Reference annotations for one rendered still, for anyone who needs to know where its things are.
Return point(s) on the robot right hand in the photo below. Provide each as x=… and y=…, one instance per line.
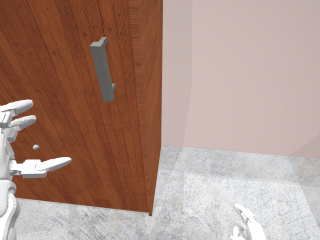
x=250, y=229

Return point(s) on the robot left hand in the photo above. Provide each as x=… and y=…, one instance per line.
x=31, y=168

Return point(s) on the handle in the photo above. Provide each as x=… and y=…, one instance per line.
x=102, y=69

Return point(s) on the wardrobe door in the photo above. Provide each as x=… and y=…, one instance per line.
x=45, y=57

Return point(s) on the robot left forearm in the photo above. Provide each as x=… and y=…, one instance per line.
x=9, y=210

